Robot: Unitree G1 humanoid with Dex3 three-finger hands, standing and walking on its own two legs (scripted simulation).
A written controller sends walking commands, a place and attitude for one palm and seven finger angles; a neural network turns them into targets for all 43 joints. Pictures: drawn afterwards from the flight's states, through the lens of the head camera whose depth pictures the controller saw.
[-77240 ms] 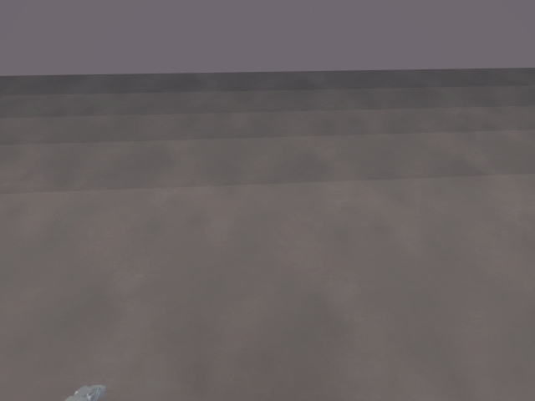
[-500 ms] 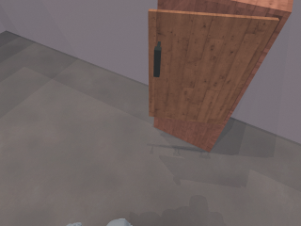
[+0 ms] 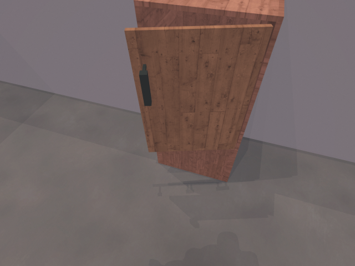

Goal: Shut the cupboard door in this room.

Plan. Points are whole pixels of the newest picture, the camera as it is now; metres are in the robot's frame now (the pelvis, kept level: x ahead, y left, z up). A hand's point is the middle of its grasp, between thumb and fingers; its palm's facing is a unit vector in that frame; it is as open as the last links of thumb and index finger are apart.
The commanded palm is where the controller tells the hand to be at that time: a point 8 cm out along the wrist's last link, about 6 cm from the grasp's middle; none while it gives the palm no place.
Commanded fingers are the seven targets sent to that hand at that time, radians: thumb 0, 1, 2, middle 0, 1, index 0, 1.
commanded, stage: take the last steps up to it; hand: left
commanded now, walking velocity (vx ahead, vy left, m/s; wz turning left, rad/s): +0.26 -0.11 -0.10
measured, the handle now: (146, 85) +0.65 +0.13 +0.04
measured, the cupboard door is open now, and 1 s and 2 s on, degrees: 20 20 20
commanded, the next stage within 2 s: come to a stop and stand still in 0.40 s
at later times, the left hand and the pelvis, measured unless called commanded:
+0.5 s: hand (124, 245) +0.21 +0.16 -0.16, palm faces -0.04 -0.98 -0.17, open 7.4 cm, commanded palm none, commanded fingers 0.00 0.90 0.90 -0.20 -0.30 -0.20 -0.30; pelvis +0.14 -0.02 +0.01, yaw -3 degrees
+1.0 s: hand (129, 221) +0.27 +0.16 -0.18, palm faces +0.02 -0.98 -0.22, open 7.3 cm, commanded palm none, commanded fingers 0.00 0.90 0.90 -0.20 -0.30 -0.20 -0.30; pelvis +0.20 -0.03 +0.00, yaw -2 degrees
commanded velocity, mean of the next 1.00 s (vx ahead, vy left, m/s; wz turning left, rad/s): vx -0.01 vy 0.01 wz -0.03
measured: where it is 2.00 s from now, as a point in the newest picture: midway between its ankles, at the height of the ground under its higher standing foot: outside the picture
